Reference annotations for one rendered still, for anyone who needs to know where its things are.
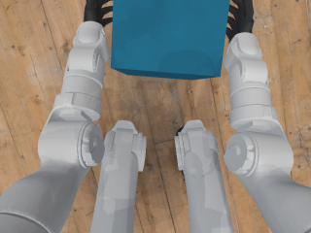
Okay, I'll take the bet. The robot right hand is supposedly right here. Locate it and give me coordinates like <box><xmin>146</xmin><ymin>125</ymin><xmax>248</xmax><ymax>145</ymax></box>
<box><xmin>225</xmin><ymin>0</ymin><xmax>254</xmax><ymax>43</ymax></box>

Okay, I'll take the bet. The robot right forearm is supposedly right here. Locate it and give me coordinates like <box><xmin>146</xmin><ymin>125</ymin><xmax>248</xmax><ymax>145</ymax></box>
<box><xmin>224</xmin><ymin>32</ymin><xmax>294</xmax><ymax>157</ymax></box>

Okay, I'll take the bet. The robot right thigh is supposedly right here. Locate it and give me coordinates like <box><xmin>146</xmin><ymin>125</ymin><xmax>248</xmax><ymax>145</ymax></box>
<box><xmin>174</xmin><ymin>127</ymin><xmax>234</xmax><ymax>233</ymax></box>

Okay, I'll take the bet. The robot thigh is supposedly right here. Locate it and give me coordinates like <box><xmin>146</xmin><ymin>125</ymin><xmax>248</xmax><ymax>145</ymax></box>
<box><xmin>174</xmin><ymin>127</ymin><xmax>234</xmax><ymax>233</ymax></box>
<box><xmin>89</xmin><ymin>128</ymin><xmax>147</xmax><ymax>233</ymax></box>

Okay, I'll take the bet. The robot right upper arm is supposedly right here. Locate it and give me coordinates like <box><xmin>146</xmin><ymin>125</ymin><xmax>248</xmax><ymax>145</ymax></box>
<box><xmin>224</xmin><ymin>130</ymin><xmax>311</xmax><ymax>233</ymax></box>

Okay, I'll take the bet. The robot left upper arm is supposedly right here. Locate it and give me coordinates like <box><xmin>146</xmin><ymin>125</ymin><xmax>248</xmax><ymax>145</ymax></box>
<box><xmin>0</xmin><ymin>120</ymin><xmax>105</xmax><ymax>233</ymax></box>

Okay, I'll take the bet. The robot left thigh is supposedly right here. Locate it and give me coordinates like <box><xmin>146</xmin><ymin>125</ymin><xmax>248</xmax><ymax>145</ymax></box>
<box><xmin>89</xmin><ymin>128</ymin><xmax>147</xmax><ymax>233</ymax></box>

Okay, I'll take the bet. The robot left forearm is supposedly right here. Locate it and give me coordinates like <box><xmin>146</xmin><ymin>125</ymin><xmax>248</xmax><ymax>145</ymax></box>
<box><xmin>38</xmin><ymin>20</ymin><xmax>110</xmax><ymax>159</ymax></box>

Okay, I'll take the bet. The robot left hand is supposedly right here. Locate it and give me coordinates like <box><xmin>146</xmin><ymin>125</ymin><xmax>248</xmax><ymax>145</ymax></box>
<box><xmin>84</xmin><ymin>0</ymin><xmax>113</xmax><ymax>28</ymax></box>

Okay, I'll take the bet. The carton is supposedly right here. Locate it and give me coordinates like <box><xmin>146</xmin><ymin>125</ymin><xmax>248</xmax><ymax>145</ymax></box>
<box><xmin>111</xmin><ymin>0</ymin><xmax>230</xmax><ymax>81</ymax></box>

